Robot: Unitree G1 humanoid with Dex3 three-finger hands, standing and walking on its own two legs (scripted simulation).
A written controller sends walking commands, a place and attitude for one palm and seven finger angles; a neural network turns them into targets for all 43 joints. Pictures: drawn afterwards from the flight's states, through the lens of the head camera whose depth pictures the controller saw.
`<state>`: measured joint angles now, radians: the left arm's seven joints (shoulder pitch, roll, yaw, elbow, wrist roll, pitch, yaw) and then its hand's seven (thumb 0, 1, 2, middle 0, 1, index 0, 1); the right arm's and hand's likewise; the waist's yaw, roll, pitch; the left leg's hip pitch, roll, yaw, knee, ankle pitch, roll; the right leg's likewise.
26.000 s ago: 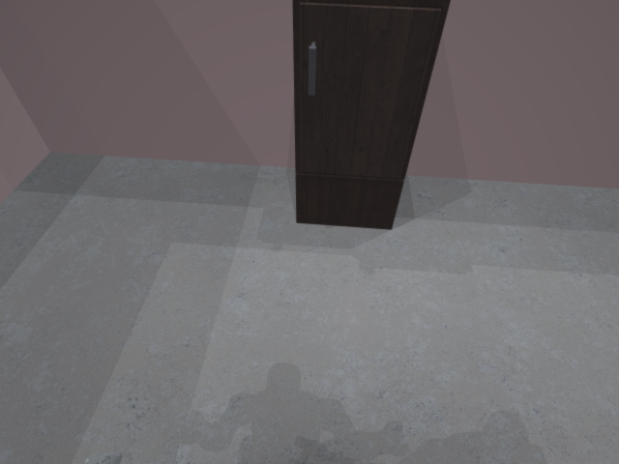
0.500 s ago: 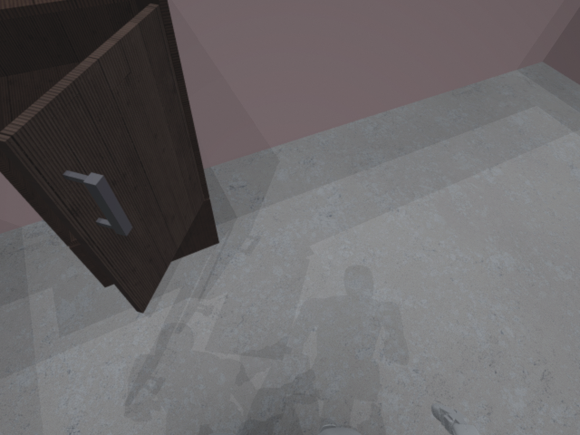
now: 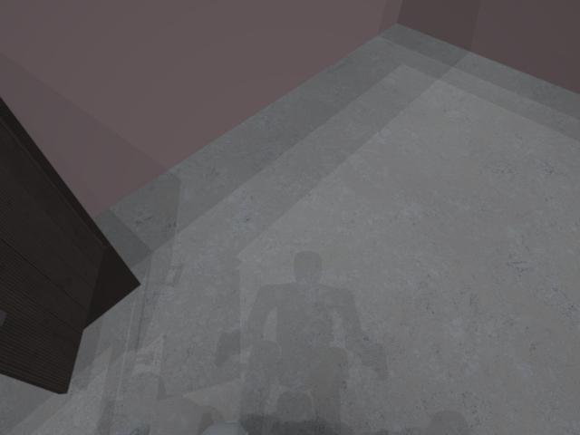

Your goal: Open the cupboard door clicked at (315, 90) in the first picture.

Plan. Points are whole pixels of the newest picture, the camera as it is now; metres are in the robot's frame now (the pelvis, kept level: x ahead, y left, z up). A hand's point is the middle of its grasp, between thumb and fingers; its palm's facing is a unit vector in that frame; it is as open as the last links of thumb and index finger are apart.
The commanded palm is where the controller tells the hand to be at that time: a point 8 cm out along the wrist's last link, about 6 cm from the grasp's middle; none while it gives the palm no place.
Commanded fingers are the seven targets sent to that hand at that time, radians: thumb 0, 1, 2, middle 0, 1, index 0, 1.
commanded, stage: walk to a spot facing it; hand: left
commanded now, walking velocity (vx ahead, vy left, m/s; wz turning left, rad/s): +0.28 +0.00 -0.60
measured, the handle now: out of the picture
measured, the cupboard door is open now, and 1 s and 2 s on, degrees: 47 47 47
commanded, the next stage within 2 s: turn to face it in 1.42 s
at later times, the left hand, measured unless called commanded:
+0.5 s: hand (255, 334) +0.29 +0.08 -0.16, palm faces -0.31 -0.92 -0.22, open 7.4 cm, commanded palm none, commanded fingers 0.00 0.90 0.90 -0.20 -0.30 -0.20 -0.30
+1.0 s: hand (302, 247) +0.48 +0.00 -0.16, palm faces -0.47 -0.87 -0.16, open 7.4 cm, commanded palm none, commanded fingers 0.00 0.90 0.90 -0.20 -0.30 -0.20 -0.30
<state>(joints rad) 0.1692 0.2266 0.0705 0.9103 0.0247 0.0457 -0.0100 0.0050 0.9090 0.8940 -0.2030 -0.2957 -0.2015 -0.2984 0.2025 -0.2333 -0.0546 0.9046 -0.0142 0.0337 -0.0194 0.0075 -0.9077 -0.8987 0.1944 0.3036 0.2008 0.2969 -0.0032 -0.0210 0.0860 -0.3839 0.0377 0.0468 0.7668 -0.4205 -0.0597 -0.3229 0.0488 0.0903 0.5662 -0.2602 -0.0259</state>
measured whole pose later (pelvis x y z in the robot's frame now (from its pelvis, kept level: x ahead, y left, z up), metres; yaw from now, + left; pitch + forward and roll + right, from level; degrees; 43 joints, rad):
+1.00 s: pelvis +0.33 -0.13 +0.01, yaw -30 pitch +2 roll +0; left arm 0.20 0.20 0.08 1.00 0.03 -0.01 -0.05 0.01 0.92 0.89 -0.20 -0.29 -0.19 -0.30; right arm 0.31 -0.18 -0.04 1.00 -0.04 -0.08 -0.01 -0.01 -0.94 -0.90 0.20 0.30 0.21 0.30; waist 0.00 -0.02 0.04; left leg -0.17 0.09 0.19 0.40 -0.26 -0.02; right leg -0.53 -0.08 -0.07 0.91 -0.27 -0.02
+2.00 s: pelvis +0.63 -0.40 +0.00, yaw -17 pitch +1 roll +2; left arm 0.15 0.18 0.06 0.92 0.02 -0.02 0.01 0.00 0.92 0.89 -0.20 -0.30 -0.20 -0.30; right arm 0.24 -0.21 -0.08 1.01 -0.02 0.06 0.01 0.01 -0.91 -0.90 0.20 0.30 0.20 0.30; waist -0.03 0.02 0.04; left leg -0.49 -0.01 0.02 1.02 -0.46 -0.04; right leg -0.29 -0.07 -0.13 0.57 -0.30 -0.03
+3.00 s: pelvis +0.67 -0.46 -0.01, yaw +21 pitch +0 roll +1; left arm 0.22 0.23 0.06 0.90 0.02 0.04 0.01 0.01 0.91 0.89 -0.21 -0.30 -0.20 -0.30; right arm 0.11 -0.23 -0.06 0.89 -0.02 0.03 0.03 0.01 -0.91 -0.90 0.20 0.30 0.20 0.30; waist 0.00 -0.07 0.10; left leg -0.35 0.00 0.08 0.64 -0.27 0.03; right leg -0.36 -0.14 -0.15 0.91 -0.53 0.05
